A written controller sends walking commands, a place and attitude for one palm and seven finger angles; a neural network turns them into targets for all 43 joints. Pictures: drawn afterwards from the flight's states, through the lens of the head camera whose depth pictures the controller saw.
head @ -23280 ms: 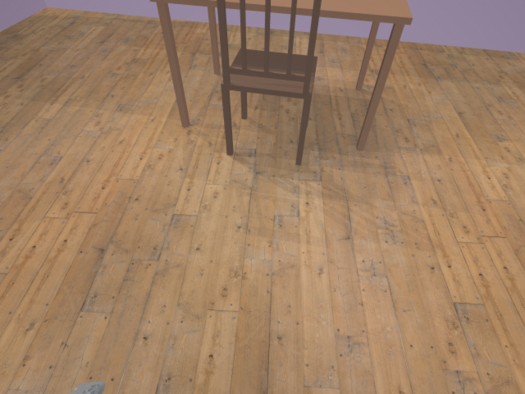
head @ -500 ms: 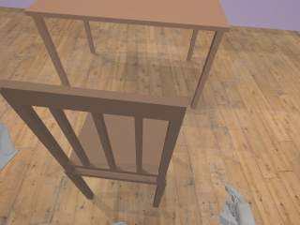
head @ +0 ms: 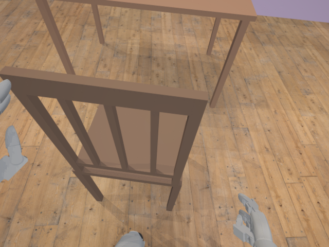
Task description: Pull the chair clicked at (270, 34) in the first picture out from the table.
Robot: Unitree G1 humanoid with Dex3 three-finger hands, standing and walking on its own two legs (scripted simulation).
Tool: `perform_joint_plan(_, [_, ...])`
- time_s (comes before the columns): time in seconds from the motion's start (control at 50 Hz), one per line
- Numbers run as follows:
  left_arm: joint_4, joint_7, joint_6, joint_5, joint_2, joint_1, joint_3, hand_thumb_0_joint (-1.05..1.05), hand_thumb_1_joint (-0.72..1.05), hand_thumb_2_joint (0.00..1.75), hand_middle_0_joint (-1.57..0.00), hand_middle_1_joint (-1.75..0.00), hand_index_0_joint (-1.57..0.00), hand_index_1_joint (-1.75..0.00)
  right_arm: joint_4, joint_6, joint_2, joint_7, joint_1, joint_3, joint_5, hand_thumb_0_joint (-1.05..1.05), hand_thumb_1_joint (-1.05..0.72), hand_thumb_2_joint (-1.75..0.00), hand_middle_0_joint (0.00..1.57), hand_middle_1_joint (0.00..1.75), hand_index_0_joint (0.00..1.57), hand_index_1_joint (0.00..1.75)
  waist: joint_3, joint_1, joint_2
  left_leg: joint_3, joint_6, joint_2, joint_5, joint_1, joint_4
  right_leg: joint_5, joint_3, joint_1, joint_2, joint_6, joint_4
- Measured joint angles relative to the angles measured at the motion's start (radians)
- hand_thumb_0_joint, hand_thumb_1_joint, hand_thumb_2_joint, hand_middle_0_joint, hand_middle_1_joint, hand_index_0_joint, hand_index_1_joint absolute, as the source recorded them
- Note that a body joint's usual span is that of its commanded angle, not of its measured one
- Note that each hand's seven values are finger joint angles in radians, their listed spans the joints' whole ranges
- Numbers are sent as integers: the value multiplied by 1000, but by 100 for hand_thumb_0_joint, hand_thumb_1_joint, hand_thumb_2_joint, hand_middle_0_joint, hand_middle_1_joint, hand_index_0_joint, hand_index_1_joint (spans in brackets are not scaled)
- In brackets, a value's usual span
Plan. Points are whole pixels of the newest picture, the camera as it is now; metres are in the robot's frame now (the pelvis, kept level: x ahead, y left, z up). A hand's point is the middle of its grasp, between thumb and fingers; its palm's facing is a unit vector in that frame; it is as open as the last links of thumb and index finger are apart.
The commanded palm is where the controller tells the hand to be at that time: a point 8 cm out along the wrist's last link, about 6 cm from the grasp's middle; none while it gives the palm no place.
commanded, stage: step back with the hand held close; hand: left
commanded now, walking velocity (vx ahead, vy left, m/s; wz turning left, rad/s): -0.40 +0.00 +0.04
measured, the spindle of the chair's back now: (118, 142) +0.38 +0.18 -0.05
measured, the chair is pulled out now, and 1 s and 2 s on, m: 0.61 0.61 0.61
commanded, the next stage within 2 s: stop stepping back and stand still in 0.42 s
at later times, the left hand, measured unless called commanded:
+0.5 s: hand out of the picture +0.08 +0.25 +0.19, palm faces +0.41 -0.79 -0.45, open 7.4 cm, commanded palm +0.02 +0.29 +0.18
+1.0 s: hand out of the picture -0.06 +0.27 +0.18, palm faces +0.54 -0.75 -0.39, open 7.4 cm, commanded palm -0.13 +0.30 +0.18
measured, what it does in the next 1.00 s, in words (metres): walks backwards: right foot, then left foot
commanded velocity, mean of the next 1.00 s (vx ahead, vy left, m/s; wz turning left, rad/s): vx -0.07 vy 0.00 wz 0.02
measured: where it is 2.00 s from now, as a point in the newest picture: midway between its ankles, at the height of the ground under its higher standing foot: outside the picture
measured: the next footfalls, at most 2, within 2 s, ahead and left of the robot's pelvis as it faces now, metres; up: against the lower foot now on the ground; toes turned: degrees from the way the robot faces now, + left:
right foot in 0.36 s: -0.05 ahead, -0.14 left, +0.00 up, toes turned -2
left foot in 0.56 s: -0.09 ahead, +0.12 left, +0.00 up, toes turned +2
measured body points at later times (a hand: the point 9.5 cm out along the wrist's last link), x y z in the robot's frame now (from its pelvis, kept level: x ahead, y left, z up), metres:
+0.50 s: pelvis -0.11 -0.01 +0.01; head -0.10 +0.02 +0.45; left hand +0.05 +0.29 +0.21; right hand +0.05 -0.24 -0.07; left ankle -0.10 +0.11 -0.69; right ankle -0.09 -0.14 -0.73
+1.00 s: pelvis -0.24 -0.02 +0.00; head -0.30 +0.00 +0.45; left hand -0.10 +0.31 +0.20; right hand -0.09 -0.24 -0.07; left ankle -0.16 +0.11 -0.73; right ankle -0.21 -0.12 -0.71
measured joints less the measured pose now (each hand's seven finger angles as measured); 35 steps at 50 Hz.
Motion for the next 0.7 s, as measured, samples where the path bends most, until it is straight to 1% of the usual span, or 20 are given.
perform_joint_plan(0.08, [-10, -11, -3, -10, 17, 54, -12, 1, 89, 90, -22, -30, -21, -31, -9, 36, -9, -12, 11, -22, 15, 1, -90, -90, 21, 30, 21, 30, -37, -30, -17, -3, 8, -47, -77, 31, 103, -8, 16, -5, -25, 3, 19])
perform_joint_plan(0.1, [-10, -9, 0, -10, 22, 64, -5, 1, 89, 90, -22, -30, -21, -31, -14, 44, -13, -17, 20, -26, 17, 1, -90, -90, 21, 30, 21, 30, -51, -38, -22, 1, 13, -54, -57, 58, 72, -8, 17, -9, -32, 7, 22])
perform_joint_plan(0.14, [5, -4, 3, -10, 38, 63, 18, 1, 89, 90, -22, -30, -21, -31, -20, 53, -15, -26, 24, -33, 23, 1, -90, -90, 20, 30, 21, 30, -58, -50, -45, 10, 19, -69, -88, 92, -9, -7, 20, -34, -51, 13, 49])
perform_joint_plan(0.18, [32, 0, 14, -14, 54, 57, 43, 1, 89, 90, -22, -30, -21, -31, -28, 54, -8, -25, 17, -37, 17, 1, -90, -90, 20, 30, 20, 30, -51, -47, -70, 26, 22, -77, -46, 97, -52, -74, 34, -83, -55, 5, 150])
perform_joint_plan(0.24, [54, 6, 33, -19, 49, 56, 45, 1, 89, 90, -22, -30, -21, -30, -41, 28, -3, -14, 23, -32, 6, 1, -90, -90, 20, 30, 20, 30, -41, -44, -67, 24, 21, -62, 9, 97, -99, -166, 34, -115, -35, -3, 257])
perform_joint_plan(0.28, [43, 9, 40, -21, 38, 64, 29, 1, 89, 90, -22, -30, -21, -30, -46, 11, -4, -5, 34, -23, 5, 1, -90, -90, 20, 30, 20, 30, -37, -39, -58, 17, 16, -52, 38, 93, -120, -155, 21, -91, -33, -6, 221])
perform_joint_plan(0.34, [10, 5, 33, -22, 42, 83, 17, 1, 89, 90, -22, -30, -21, -30, -50, -6, -8, 1, 52, -7, 0, 1, -90, -90, 20, 30, 20, 30, -38, -32, -49, 3, 6, -44, 60, 56, -106, -77, 5, -15, -44, -19, 77])
perform_joint_plan(0.36, [0, 2, 25, -22, 50, 88, 22, 1, 89, 90, -22, -30, -21, -30, -50, -9, -9, 2, 55, -3, -1, 1, -90, -90, 20, 30, 20, 30, -37, -26, -47, 1, 2, -42, 59, 35, -84, -27, -1, 6, -48, -24, 25])
perform_joint_plan(0.38, [-1, -3, 15, -22, 47, 83, 20, 1, 89, 90, -22, -30, -21, -30, -41, -8, -14, 2, 51, -4, -1, 1, -90, -90, 20, 30, 20, 30, -28, -22, -28, -11, 2, -31, 24, 14, -48, 7, -13, 4, -36, -17, 15])
perform_joint_plan(0.4, [-3, -6, 8, -25, 43, 79, 14, 1, 89, 90, -22, -30, -21, -30, -29, -6, -16, 1, 52, -7, 0, 1, -90, -90, 20, 30, 20, 30, -24, -19, -17, -25, -2, -33, -66, -5, 14, 18, -20, -2, -30, -11, 19])
perform_joint_plan(0.46, [-10, -3, 10, -25, 22, 71, -1, 1, 89, 90, -22, -30, -21, -31, 16, 17, -13, 1, 76, -17, 6, 1, -90, -90, 20, 30, 20, 30, -52, -1, -48, -16, 0, -88, -252, -42, 339, 30, -3, -25, -57, -7, 20])
perform_joint_plan(0.48, [-8, 2, 15, -22, 12, 65, 2, 1, 89, 90, -22, -30, -21, -31, 22, 27, -8, -3, 84, -15, 7, 1, -90, -90, 20, 30, 20, 30, -61, -4, -65, -3, 5, -95, -291, -24, 369, 40, 1, -30, -69, -3, 13])
perform_joint_plan(0.5, [-5, 9, 18, -18, 5, 57, 9, 1, 89, 90, -22, -30, -21, -31, 21, 34, -5, -8, 90, -10, 8, 1, -90, -90, 20, 30, 20, 30, -67, -12, -80, 9, 7, -92, -297, 11, 326, 50, 1, -40, -80, 2, 11])
perform_joint_plan(0.52, [-3, 18, 21, -15, 0, 48, 16, 1, 89, 90, -22, -30, -21, -31, 13, 37, -5, -12, 96, -4, 10, 1, -90, -90, 20, 30, 20, 30, -70, -25, -89, 18, 9, -83, -252, 62, 218, 55, -3, -55, -89, 8, 21])
perform_joint_plan(0.54, [-4, 26, 22, -13, -5, 42, 19, 1, 89, 90, -22, -30, -21, -31, -6, 35, -13, -15, 102, -2, 12, 1, -90, -90, 20, 30, 20, 30, -70, -42, -77, 18, 17, -60, -158, 114, 87, 52, -19, -74, -87, 13, 43])
perform_joint_plan(0.56, [-5, 31, 22, -13, -6, 37, 20, 1, 89, 90, -22, -30, -21, -30, -24, 29, -23, -14, 105, -10, 13, 1, -90, -90, 20, 30, 20, 30, -70, -58, -56, 7, 12, -41, -110, 136, 8, 39, -38, -106, -83, 17, 84])
perform_joint_plan(0.58, [3, 32, 24, -16, 3, 31, 24, 1, 89, 90, -22, -30, -21, -30, -22, 28, -13, -11, 95, -19, 18, 1, -90, -90, 20, 30, 20, 30, -56, -62, -72, 14, 3, -54, -107, 127, 11, -12, -24, -135, -92, 18, 138])
perform_joint_plan(0.62, [22, 28, 38, -19, 12, 50, 28, 1, 89, 90, -21, -30, -21, -30, -22, 29, 9, -2, 85, -23, 21, 1, -90, -90, 20, 30, 20, 30, -43, -61, -94, 30, -3, -66, -109, 122, 23, -115, 18, -159, -85, 11, 193])
perform_joint_plan(0.64, [27, 24, 54, -18, 13, 64, 25, 1, 89, 90, -21, -30, -21, -30, -28, 27, 14, 2, 90, -20, 21, 1, -90, -90, 20, 30, 20, 30, -41, -64, -88, 27, -5, -63, -105, 122, 24, -120, 20, -155, -79, 10, 188])
perform_joint_plan(0.7, [25, 18, 77, -8, 18, 103, 10, 1, 89, 90, -22, -30, -21, -30, -40, 17, 14, 11, 119, -4, 30, 1, -90, -90, 20, 30, 20, 30, -38, -65, -53, 6, -1, -41, -127, 124, 49, 0, -7, -107, -59, 11, 111])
